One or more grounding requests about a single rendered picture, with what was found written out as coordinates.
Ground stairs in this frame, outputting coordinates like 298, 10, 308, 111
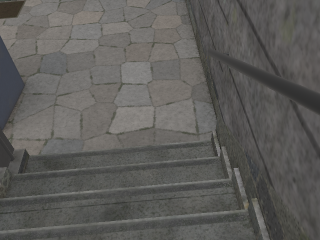
0, 140, 256, 240

